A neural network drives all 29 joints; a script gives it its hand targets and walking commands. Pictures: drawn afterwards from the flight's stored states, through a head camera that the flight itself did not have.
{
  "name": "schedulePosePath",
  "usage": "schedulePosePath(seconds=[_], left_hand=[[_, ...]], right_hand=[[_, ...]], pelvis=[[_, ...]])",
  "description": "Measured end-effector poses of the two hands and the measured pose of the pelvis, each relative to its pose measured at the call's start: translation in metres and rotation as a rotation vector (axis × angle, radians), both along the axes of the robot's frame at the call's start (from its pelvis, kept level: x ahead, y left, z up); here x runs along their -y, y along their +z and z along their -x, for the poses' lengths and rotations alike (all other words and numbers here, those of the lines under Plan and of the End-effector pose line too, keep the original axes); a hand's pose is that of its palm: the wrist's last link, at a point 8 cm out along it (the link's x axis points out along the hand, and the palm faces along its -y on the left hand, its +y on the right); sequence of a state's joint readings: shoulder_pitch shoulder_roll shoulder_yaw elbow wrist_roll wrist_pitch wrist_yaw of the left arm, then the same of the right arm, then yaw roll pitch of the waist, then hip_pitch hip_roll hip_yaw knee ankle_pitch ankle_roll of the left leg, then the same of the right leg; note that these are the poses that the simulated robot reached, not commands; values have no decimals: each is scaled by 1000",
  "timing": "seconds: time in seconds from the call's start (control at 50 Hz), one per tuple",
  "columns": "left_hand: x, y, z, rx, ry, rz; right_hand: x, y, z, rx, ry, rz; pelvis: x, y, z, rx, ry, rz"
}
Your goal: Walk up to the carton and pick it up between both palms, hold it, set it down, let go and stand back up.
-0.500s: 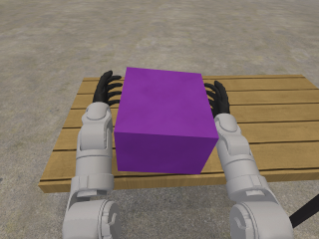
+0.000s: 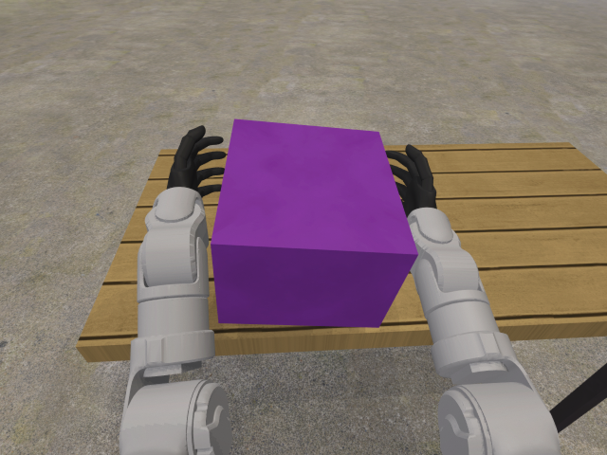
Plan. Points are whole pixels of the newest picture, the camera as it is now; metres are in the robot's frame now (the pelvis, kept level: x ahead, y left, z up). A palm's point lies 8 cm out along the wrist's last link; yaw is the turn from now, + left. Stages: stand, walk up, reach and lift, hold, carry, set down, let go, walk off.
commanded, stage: hold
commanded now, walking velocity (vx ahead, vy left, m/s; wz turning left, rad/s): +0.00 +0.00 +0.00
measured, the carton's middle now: (304, 220) +0.37 +0.01 +0.16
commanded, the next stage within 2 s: none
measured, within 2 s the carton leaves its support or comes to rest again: neither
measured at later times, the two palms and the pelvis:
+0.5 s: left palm (180, 188) +0.37 +0.15 +0.22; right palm (417, 202) +0.37 -0.14 +0.19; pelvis +0.00 +0.00 +0.00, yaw +0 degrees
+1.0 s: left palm (178, 186) +0.37 +0.15 +0.22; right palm (417, 199) +0.37 -0.14 +0.19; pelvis +0.00 +0.00 +0.00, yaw +0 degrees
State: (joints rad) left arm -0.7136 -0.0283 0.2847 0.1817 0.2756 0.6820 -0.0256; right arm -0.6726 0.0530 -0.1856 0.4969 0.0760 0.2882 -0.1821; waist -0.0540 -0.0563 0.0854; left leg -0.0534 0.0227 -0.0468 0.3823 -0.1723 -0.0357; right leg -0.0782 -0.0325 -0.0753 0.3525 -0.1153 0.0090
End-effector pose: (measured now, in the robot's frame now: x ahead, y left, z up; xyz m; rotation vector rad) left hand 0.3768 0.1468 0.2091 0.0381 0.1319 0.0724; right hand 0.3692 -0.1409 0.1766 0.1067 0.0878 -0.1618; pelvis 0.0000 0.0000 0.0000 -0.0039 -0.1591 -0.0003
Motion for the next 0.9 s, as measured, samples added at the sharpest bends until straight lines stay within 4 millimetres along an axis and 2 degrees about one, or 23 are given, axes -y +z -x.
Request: schedulePosePath(seconds=[0.2, 0.56, 0.68, 0.9], left_hand=[[-1, 6, 7, 9, 4, 0], [-4, 10, 7, 2, 21, -5], [-4, 17, 8, 26, 24, -3], [-5, 17, 10, 18, 26, -4]], right_hand=[[-1, 7, 5, 11, 4, 0], [-4, 11, 1, 7, 20, -13], [-4, 19, 0, 32, 23, -10], [-4, 18, 1, 25, 26, -20]], pelvis=[[0, 0, 3, 4, 0, 0], [0, 0, 0, 3, 0, 0], [0, 0, -1, 3, 0, 0], [0, 0, -1, 9, 1, 0]])
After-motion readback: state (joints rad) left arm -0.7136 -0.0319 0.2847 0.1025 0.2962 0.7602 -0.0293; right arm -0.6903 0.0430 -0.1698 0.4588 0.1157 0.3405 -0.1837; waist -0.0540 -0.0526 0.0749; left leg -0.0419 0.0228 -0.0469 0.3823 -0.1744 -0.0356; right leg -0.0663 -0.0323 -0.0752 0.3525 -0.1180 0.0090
